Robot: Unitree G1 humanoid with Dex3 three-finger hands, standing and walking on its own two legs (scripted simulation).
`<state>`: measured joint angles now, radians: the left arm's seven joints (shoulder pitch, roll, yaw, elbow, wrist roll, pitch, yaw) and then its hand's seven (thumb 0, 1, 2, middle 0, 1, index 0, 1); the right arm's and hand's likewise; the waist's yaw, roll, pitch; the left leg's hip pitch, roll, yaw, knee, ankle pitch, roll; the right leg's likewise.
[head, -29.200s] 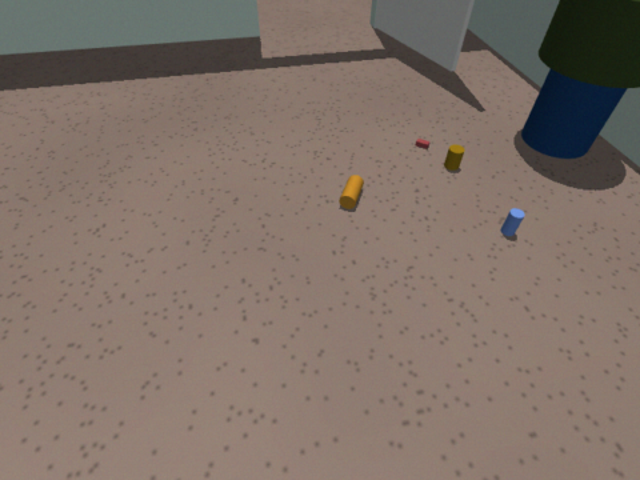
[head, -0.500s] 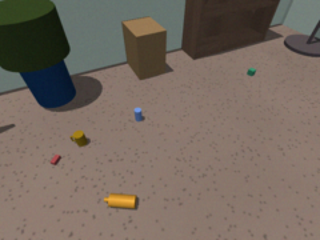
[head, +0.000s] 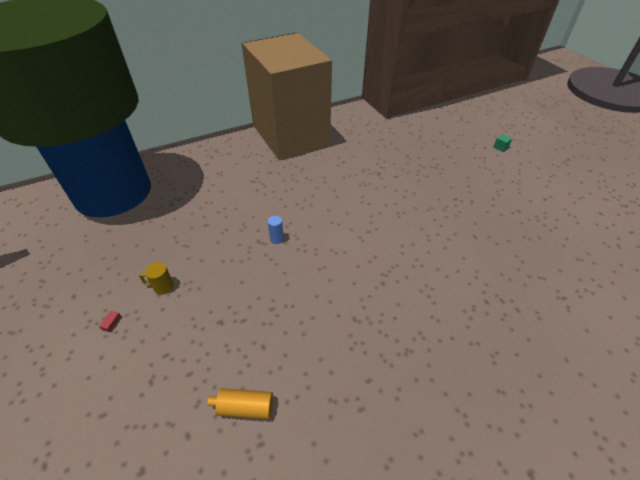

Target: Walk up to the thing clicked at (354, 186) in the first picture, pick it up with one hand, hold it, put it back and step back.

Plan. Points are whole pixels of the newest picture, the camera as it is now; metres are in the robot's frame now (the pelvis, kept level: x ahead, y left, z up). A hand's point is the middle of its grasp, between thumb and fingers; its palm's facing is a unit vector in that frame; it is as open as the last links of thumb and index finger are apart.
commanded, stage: stand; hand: left
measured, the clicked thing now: (239, 403) +0.48 +0.27 -0.74
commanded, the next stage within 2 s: walk up in 0.16 s
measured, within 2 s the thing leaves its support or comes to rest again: neither
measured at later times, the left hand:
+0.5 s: hand out of the picture +0.07 +0.32 -0.17, palm faces +0.01 -0.94 -0.34, open 7.4 cm
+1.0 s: hand (140, 452) +0.20 +0.28 -0.15, palm faces -0.03 -0.94 -0.34, open 7.4 cm
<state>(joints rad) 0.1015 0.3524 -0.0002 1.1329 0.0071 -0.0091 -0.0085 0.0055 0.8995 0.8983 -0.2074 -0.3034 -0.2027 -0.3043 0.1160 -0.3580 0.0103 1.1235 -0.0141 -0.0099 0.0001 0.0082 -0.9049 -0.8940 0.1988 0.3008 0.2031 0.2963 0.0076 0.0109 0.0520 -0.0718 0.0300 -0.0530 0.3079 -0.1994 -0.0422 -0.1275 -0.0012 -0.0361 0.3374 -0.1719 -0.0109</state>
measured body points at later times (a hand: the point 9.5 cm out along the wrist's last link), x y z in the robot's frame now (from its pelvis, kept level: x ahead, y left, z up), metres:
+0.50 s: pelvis +0.03 +0.05 -0.01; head +0.05 +0.07 +0.44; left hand +0.07 +0.36 -0.15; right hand +0.09 -0.27 -0.12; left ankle +0.04 +0.16 -0.75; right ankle +0.01 -0.10 -0.73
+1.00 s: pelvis +0.08 +0.03 +0.00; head +0.10 +0.03 +0.45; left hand +0.20 +0.33 -0.13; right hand +0.18 -0.27 -0.13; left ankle +0.04 +0.16 -0.75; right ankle +0.07 -0.09 -0.75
